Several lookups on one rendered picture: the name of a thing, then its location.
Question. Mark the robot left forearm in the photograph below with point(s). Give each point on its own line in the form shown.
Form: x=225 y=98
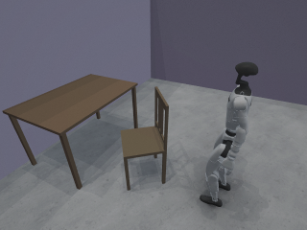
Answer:
x=239 y=139

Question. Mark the robot left hand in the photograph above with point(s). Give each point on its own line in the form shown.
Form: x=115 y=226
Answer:
x=228 y=164

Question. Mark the chair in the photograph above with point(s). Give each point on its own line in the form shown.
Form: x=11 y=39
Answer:
x=148 y=140

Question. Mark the humanoid robot head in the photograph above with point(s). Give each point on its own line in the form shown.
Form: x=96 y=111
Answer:
x=244 y=69

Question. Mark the robot right shin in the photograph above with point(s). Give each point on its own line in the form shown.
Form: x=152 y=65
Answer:
x=222 y=176

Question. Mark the robot left upper arm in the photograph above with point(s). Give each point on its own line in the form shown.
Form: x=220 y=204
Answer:
x=240 y=106

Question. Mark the table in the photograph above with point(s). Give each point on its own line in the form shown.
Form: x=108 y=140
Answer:
x=65 y=107

